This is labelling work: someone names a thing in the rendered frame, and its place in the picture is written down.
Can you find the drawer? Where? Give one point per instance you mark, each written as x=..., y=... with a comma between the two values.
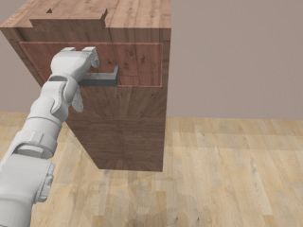
x=139, y=63

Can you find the cabinet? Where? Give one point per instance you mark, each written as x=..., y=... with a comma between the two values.
x=121, y=127

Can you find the robot left hand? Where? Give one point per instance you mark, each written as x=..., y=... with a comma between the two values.
x=75, y=64

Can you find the robot left upper arm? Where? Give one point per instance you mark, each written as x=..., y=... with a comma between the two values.
x=24, y=181

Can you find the handle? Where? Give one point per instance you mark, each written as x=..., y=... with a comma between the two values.
x=68, y=22
x=100, y=79

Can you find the robot left forearm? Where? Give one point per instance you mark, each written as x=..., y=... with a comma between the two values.
x=38, y=137

